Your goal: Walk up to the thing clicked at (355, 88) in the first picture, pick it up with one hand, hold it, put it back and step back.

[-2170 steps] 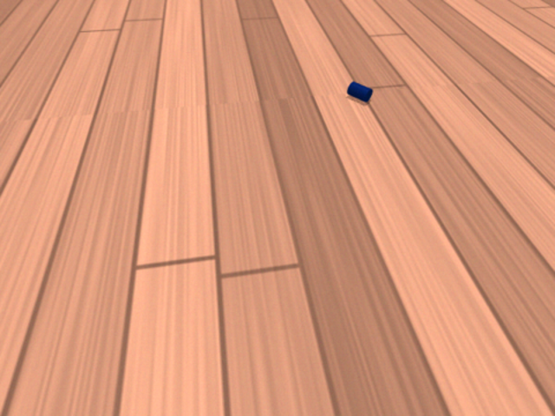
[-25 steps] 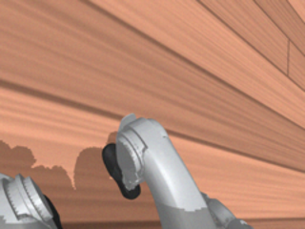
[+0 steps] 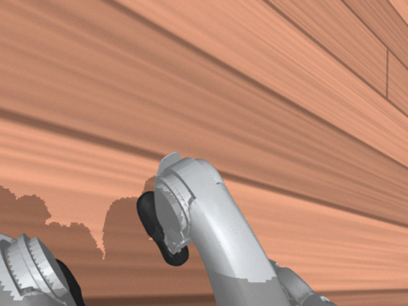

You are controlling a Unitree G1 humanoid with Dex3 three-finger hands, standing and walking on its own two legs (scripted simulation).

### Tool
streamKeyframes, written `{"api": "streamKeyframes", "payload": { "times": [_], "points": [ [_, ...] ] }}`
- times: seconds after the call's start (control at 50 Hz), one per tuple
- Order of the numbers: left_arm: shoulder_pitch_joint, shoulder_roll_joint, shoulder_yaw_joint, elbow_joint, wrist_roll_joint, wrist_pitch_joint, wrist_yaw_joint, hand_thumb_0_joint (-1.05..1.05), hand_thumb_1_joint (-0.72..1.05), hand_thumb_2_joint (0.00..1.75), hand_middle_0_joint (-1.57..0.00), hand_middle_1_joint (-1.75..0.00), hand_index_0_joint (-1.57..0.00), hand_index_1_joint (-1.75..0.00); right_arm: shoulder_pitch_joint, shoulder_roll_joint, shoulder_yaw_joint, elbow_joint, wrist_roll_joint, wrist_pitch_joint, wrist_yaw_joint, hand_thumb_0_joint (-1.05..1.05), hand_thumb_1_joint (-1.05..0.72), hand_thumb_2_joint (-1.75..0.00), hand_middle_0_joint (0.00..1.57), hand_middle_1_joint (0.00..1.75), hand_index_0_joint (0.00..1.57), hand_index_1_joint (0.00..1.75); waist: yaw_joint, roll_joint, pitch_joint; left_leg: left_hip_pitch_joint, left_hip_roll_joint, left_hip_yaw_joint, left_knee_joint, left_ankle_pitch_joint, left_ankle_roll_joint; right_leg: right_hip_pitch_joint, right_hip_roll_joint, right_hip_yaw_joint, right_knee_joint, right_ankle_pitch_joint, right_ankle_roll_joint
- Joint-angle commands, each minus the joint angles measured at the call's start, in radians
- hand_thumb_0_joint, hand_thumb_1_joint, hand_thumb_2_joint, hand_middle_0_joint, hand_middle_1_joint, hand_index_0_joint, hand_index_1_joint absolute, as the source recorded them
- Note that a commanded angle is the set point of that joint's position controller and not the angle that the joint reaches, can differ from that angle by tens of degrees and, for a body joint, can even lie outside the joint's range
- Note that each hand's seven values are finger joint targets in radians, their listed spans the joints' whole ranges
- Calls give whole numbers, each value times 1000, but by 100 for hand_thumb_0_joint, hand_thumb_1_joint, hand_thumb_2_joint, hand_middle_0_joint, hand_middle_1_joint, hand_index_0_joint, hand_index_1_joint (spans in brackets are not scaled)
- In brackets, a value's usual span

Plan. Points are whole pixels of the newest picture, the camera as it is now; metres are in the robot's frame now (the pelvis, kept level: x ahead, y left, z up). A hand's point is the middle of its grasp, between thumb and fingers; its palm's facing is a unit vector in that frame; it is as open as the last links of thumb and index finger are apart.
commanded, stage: open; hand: left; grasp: from above
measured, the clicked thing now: out of the picture +0.53 +0.32 -0.28
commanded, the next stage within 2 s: withdraw in 0.18 s
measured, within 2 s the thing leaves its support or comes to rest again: neither
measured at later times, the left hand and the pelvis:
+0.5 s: hand out of the picture +0.53 +0.32 -0.22, palm faces -0.36 -0.12 -0.93, open 13.8 cm; pelvis +0.00 +0.00 +0.00, yaw +0 degrees
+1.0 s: hand out of the picture +0.50 +0.33 -0.10, palm faces -0.53 -0.16 -0.83, open 13.5 cm; pelvis -0.01 +0.00 +0.04, yaw +5 degrees
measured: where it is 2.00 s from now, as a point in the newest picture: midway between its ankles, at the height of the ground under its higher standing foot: (125, 276)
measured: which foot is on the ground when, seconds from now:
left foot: down 0.00-1.00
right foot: down 0.00-1.00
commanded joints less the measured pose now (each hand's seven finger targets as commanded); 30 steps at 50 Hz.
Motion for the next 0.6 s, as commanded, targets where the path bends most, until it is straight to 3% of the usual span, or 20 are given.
{"api": "streamKeyframes", "payload": {
  "times": [0.0, 0.04, 0.06, 0.14, 0.18, 0.26, 0.28, 0.36, 0.38, 0.4, 0.5, 0.52, 0.56, 0.58],
  "points": [
    [-276, 188, 11, -144, -7, -23, 33, 0, -41, 91, -14, -95, -15, -94, 213, -341, -98, 25, -3, 19, -15, 0, -89, -90, 20, 30, 20, 30, -58, 537, -654, 465, 36, 69, -246, 244, -7, 444, 31, -94, -175, 229, -90],
    [-279, 202, 25, -161, 0, -25, 33, 0, -43, 92, -11, -99, -12, -97, 222, -340, -95, 28, -5, 18, -17, 0, -89, -90, 20, 30, 20, 30, -58, 560, -644, 487, 37, 67, -247, 251, -9, 429, 27, -91, -177, 231, -89],
    [-299, 214, 27, -194, 6, -29, 39, 0, -45, 95, -12, -96, -12, -96, 217, -338, -102, 28, -6, 19, -19, 0, -89, -90, 20, 30, 20, 30, -44, 590, -686, 523, 39, 68, -249, 274, -15, 435, 26, -92, -173, 248, -91],
    [-260, 184, 23, -153, 5, -26, 46, 0, -48, 97, -8, -100, -8, -100, 226, -338, -100, 31, -10, 19, -16, 0, -89, -90, 20, 30, 20, 30, -62, 579, -656, 528, 39, 63, -234, 295, -16, 416, 26, -95, -171, 258, -92],
    [-320, 214, 34, -241, 9, -31, 55, 0, -49, 97, -7, -103, -7, -102, 209, -342, -109, 11, -9, 17, -18, 0, -89, -90, 20, 30, 20, 30, -45, 634, -704, 563, 41, 62, -247, 314, -22, 419, 24, -96, -170, 272, -94],
    [-255, 180, 25, -150, 10, -14, 55, 0, -48, 96, -6, -103, -7, -101, 234, -338, -111, 42, -11, 16, -10, 0, -89, -90, 20, 30, 20, 30, -54, 606, -660, 536, 41, 64, -242, 309, -20, 414, 27, -99, -167, 267, -95],
    [-263, 199, 40, -159, 7, -10, 54, 0, -49, 97, -7, -103, -9, -101, 238, -336, -103, 40, -11, 17, -9, 0, -90, -90, 20, 30, 20, 30, -62, 586, -659, 518, 39, 67, -235, 301, -15, 420, 25, -96, -175, 266, -91],
    [-357, 247, 74, -300, 5, 8, 65, 0, -52, 98, -8, -102, -8, -101, 214, -346, -122, 0, -10, 10, -6, 0, -90, -90, 20, 30, 20, 30, -29, 679, -760, 608, 43, 66, -254, 355, -27, 424, 18, -94, -167, 303, -97],
    [-320, 216, 61, -257, 3, 22, 66, 0, -52, 98, -8, -101, -9, -100, 217, -341, -126, 7, -9, 6, -3, 0, -91, -90, 20, 30, 20, 30, -27, 685, -747, 626, 43, 66, -252, 356, -28, 400, 21, -93, -160, 293, -100],
    [-337, 222, 83, -264, -6, 30, 68, 0, -51, 98, -8, -101, -8, -100, 258, -346, -134, 49, -11, 8, 2, 0, -91, -90, 20, 30, 20, 30, -45, 695, -741, 623, 45, 63, -250, 353, -30, 389, 18, -93, -166, 288, -98],
    [-353, 201, 99, -407, -27, 105, 53, 0, -53, 99, -7, -100, -8, -100, 229, -321, -175, -3, 14, 9, 29, 0, -91, -90, 20, 30, 20, 30, 33, 790, -909, 690, 36, 88, -288, 402, -33, 412, 18, -74, -160, 320, -105],
    [-343, 201, 110, -427, -36, 123, 40, 0, -53, 99, -8, -100, -8, -99, 233, -322, -188, -7, 19, 15, 35, 0, -90, -90, 20, 30, 20, 30, 46, 782, -924, 685, 33, 92, -293, 401, -31, 396, 16, -70, -163, 314, -107],
    [-317, 168, 94, -458, -51, 161, -7, 0, -53, 99, -8, -99, -8, -99, 242, -303, -204, -8, 37, 36, 44, 0, -91, -90, 20, 30, 20, 30, 67, 772, -982, 676, 26, 112, -311, 398, -21, 431, 24, -57, -168, 317, -103],
    [-290, 150, 83, -450, -58, 182, -39, 0, -52, 98, -8, -99, -8, -99, 242, -299, -216, -1, 45, 49, 47, 0, -90, -90, 20, 30, 20, 30, 80, 735, -956, 651, 23, 120, -314, 395, -16, 424, 25, -48, -183, 311, -104]
  ]
}}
